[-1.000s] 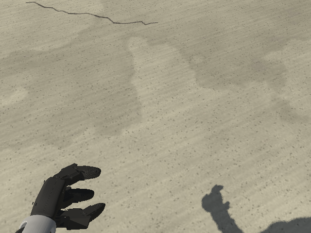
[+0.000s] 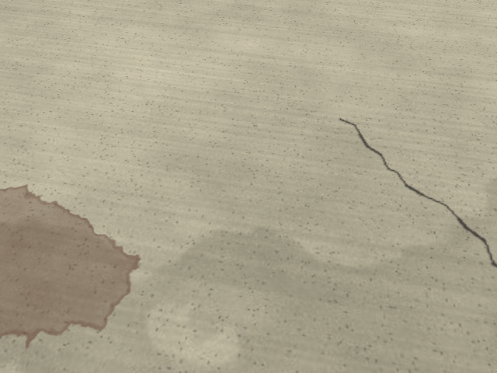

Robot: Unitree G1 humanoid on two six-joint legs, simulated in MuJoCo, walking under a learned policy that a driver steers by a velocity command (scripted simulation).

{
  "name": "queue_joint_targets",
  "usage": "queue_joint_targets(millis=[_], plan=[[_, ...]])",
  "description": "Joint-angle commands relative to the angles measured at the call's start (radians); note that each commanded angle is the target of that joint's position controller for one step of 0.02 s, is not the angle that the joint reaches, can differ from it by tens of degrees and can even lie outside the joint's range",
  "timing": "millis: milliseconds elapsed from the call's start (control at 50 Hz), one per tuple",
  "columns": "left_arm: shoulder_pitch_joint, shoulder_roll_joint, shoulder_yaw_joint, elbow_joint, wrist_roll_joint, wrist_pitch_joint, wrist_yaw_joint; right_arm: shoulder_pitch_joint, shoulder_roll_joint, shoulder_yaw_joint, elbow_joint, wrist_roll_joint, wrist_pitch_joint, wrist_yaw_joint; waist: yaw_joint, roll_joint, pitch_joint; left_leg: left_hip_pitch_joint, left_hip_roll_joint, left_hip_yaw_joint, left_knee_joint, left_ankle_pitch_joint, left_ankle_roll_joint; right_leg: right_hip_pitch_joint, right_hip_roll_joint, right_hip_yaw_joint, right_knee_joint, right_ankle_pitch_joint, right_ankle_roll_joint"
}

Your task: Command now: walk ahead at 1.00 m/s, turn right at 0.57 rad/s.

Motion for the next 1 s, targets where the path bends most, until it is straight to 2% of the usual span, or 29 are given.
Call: queue_joint_targets(millis=[20, 60, 100, 140, 220, 260, 280, 300, 320, 340, 360, 380, 400, 420, 480, 520, 580, 640, 680, 700, 720, 740, 760, 780, 800, 820, 880, 920, 1000], plan=[[0.111, 0.082, 0.019, 0.008, -0.005, -0.02, 0.008, -0.082, -0.077, 0.009, -0.152, -0.03, -0.009, 0.012, -0.037, 0.01, 0.002, -0.376, 0.121, -0.068, -0.064, -0.004, -0.04, 0.227, -0.262, 0.547, -0.327, -0.182, -0.184], [0.125, 0.107, 0.026, 0.014, -0.013, -0.035, 0.007, -0.107, -0.063, 0.024, -0.179, -0.033, 0.017, 0.016, -0.053, -0.029, 0.038, -0.373, 0.145, -0.038, -0.18, -0.038, -0.07, 0.129, -0.226, 0.494, -0.365, -0.141, -0.198], [0.12, 0.123, 0.035, 0.003, -0.013, -0.04, 0.008, -0.24, -0.061, 0.038, -0.236, -0.015, 0.016, 0.026, -0.029, -0.031, 0.09, -0.337, 0.148, 0.013, -0.38, 0.081, -0.101, 0.017, -0.193, 0.449, -0.433, -0.077, -0.196], [0.122, 0.13, 0.046, 0.0, -0.02, -0.042, 0.003, -0.334, -0.034, 0.054, -0.268, 0.003, 0.012, 0.036, 0.007, -0.05, 0.096, -0.221, 0.128, 0.042, -0.584, 0.269, -0.113, -0.039, -0.148, 0.398, -0.448, 0.029, -0.148], [0.188, 0.153, 0.061, 0.02, -0.036, -0.042, 0.001, -0.387, -0.046, 0.047, -0.289, 0.018, 0.008, 0.025, 0.062, -0.065, 0.029, -0.124, 0.085, 0.043, -0.737, 0.408, -0.09, 0.138, -0.172, 0.411, -0.363, 0.351, -0.09], [0.187, 0.167, 0.065, 0.023, -0.03, -0.036, 0.013, -0.334, -0.077, 0.031, -0.278, 0.015, 0.002, 0.012, 0.036, -0.066, -0.027, -0.023, 0.051, 0.037, -0.811, 0.313, -0.072, 0.231, -0.175, 0.415, -0.224, 0.552, -0.053], [0.181, 0.196, 0.071, 0.022, -0.023, -0.036, 0.014, -0.23, -0.115, 0.012, -0.248, 0.017, -0.003, -0.001, -0.013, -0.062, -0.11, 0.102, 0.026, 0.042, -0.81, 0.216, -0.059, 0.257, -0.165, 0.402, -0.072, 0.68, -0.032], [0.133, 0.218, 0.076, 0.011, -0.021, -0.039, 0.01, -0.06, -0.147, -0.006, -0.208, 0.018, -0.009, -0.016, -0.114, -0.058, -0.202, 0.311, 0.067, 0.014, -0.807, 0.173, -0.042, 0.182, -0.131, 0.385, 0.143, 0.646, -0.012], [0.099, 0.155, 0.059, -0.015, -0.019, -0.052, 0.008, 0.161, -0.22, -0.039, -0.177, -0.001, -0.012, -0.04, -0.208, -0.001, -0.334, 0.554, 0.24, -0.14, -0.788, -0.108, -0.009, 0.042, -0.092, 0.332, 0.431, 0.423, -0.009], [0.2, -0.019, 0.016, -0.051, -0.06, -0.054, 0.017, 0.21, -0.283, -0.059, -0.166, -0.042, -0.008, -0.043, -0.139, 0.272, -0.487, 0.836, 0.573, -0.633, -0.892, -0.358, 0.092, -0.276, 0.008, 0.211, 0.758, -0.365, 0.015], [0.159, 0.052, 0.008, -0.071, -0.041, -0.036, 0.022, 0.157, -0.268, -0.073, -0.16, -0.014, 0.008, -0.039, -0.127, 0.279, -0.471, 0.758, 0.573, -0.842, -1.001, -0.518, 0.131, -0.407, -0.067, 0.15, 0.879, -0.289, 0.002], [0.035, 0.1, 0.02, -0.063, -0.016, -0.023, 0.02, 0.071, -0.155, -0.052, -0.169, -0.007, 0.009, -0.035, -0.136, 0.131, -0.274, 0.597, 0.494, -0.643, -1.019, -0.463, 0.1, -0.451, -0.127, 0.126, 0.853, -0.176, 0.001], [-0.026, 0.098, 0.022, -0.07, -0.002, -0.015, 0.007, 0.042, -0.099, -0.039, -0.152, -0.006, 0.008, -0.028, -0.126, 0.041, -0.162, 0.469, 0.447, -0.468, -1.018, -0.25, 0.083, -0.435, -0.158, 0.114, 0.805, -0.126, 0.008], [-0.062, 0.08, 0.021, -0.077, 0.006, -0.006, -0.009, 0.051, -0.083, -0.034, -0.128, -0.01, 0.005, -0.028, -0.11, 0.028, -0.104, 0.386, 0.409, -0.346, -1.033, -0.082, 0.066, -0.417, -0.182, 0.111, 0.781, -0.119, 0.016], [-0.122, 0.004, 0.001, -0.136, 0.015, 0.036, -0.038, 0.105, -0.035, -0.024, -0.049, 0.023, -0.019, -0.013, -0.054, 0.086, -0.026, 0.28, 0.376, -0.135, -1.074, 0.158, 0.034, -0.438, -0.232, 0.097, 0.753, -0.126, 0.027], [-0.197, -0.006, -0.012, -0.192, 0.02, 0.047, -0.052, 0.092, -0.032, -0.024, -0.031, 0.034, -0.031, -0.004, -0.031, 0.083, 0.002, 0.238, 0.361, -0.009, -1.115, 0.288, 0.016, -0.465, -0.242, 0.072, 0.717, -0.054, 0.031], [-0.28, -0.004, -0.036, -0.243, 0.022, 0.033, -0.073, 0.066, -0.055, -0.024, -0.011, 0.022, -0.048, -0.001, 0.003, 0.05, 0.065, 0.097, 0.288, 0.14, -1.218, 0.338, 0.016, -0.333, -0.212, 0.061, 0.429, 0.12, 0.024], [-0.359, 0.014, -0.046, -0.249, 0.019, 0.017, -0.077, 0.142, -0.136, -0.035, 0.038, 0.035, -0.041, 0.002, -0.01, 0.007, 0.121, 0.082, 0.3, 0.182, -1.318, 0.586, 0.055, -0.111, -0.127, -0.056, 0.187, 0.174, -0.01], [-0.298, 0.054, -0.035, -0.22, 0.035, 0.01, -0.058, 0.186, -0.205, -0.044, 0.07, 0.04, -0.025, -0.003, 0.041, 0.04, 0.045, 0.219, 0.316, 0.181, -1.14, 1.104, 0.068, 0.026, -0.063, -0.104, 0.145, 0.069, -0.033], [-0.157, 0.087, -0.019, -0.179, 0.044, 0.006, -0.043, 0.184, -0.243, -0.049, 0.08, 0.038, -0.015, -0.008, 0.12, 0.069, -0.048, 0.234, 0.325, 0.169, -0.933, 1.24, 0.064, 0.191, -0.042, -0.081, 0.135, -0.002, -0.047], [0.049, 0.122, 0.0, -0.114, 0.051, 0.002, -0.024, 0.16, -0.255, -0.05, 0.079, 0.044, -0.004, -0.014, 0.231, 0.071, -0.149, 0.154, 0.298, 0.165, -0.653, 1.171, 0.052, 0.435, -0.062, -0.034, 0.049, 0.015, -0.059], [0.164, 0.216, 0.029, -0.076, 0.07, 0.0, 0.0, 0.19, -0.175, -0.032, 0.057, 0.037, -0.003, -0.008, 0.232, 0.002, -0.265, -0.058, 0.219, 0.136, -0.294, 0.644, 0.047, 0.688, -0.248, 0.169, 0.06, -0.204, -0.052], [0.13, 0.301, 0.046, -0.104, 0.084, -0.011, 0.012, 0.327, -0.01, -0.002, 0.008, 0.067, -0.002, 0.006, 0.086, -0.246, -0.434, -0.354, 0.085, 0.034, 0.109, -0.236, 0.033, 0.881, -0.586, 0.671, -0.046, -0.369, -0.098], [0.134, 0.251, 0.045, -0.108, 0.052, -0.011, 0.017, 0.177, -0.134, -0.032, -0.013, 0.07, 0.001, -0.007, 0.156, -0.091, -0.427, -0.41, 0.088, -0.064, 0.175, -0.126, 0.05, 0.763, -0.57, 0.748, -0.18, -0.346, -0.068], [0.065, 0.191, 0.029, -0.075, 0.044, -0.022, 0.018, 0.111, -0.122, -0.035, -0.03, 0.072, 0.002, -0.005, 0.096, -0.075, -0.208, -0.459, 0.129, -0.047, 0.119, -0.013, 0.048, 0.593, -0.515, 0.554, -0.2, -0.231, -0.058], [0.012, 0.137, 0.019, -0.062, 0.037, -0.032, 0.014, 0.116, -0.084, -0.025, -0.012, 0.063, 0.007, 0.002, 0.048, -0.06, -0.092, -0.435, 0.168, -0.032, 0.049, 0.028, 0.04, 0.447, -0.469, 0.429, -0.237, -0.127, -0.047], [-0.023, 0.037, -0.004, -0.035, 0.016, -0.057, 0.013, 0.176, -0.025, -0.025, 0.042, 0.039, 0.06, 0.026, -0.043, -0.085, -0.018, -0.328, 0.213, -0.028, -0.014, 0.05, 0.018, 0.251, -0.39, 0.182, -0.331, -0.024, -0.008], [-0.016, 0.034, -0.001, -0.007, -0.006, -0.079, 0.009, 0.08, 0.001, -0.026, 0.004, 0.033, 0.082, 0.04, -0.055, -0.093, 0.043, -0.417, 0.235, -0.009, -0.049, 0.091, 0.009, 0.235, -0.387, 0.075, -0.399, 0.037, 0.002], [-0.027, 0.002, -0.008, 0.02, 0.001, -0.099, 0.013, -0.104, 0.026, -0.011, -0.075, 0.041, 0.077, 0.063, -0.068, -0.092, 0.104, -0.42, 0.204, 0.088, -0.292, 0.325, 0.033, 0.208, -0.287, -0.188, -0.438, 0.308, 0.042]])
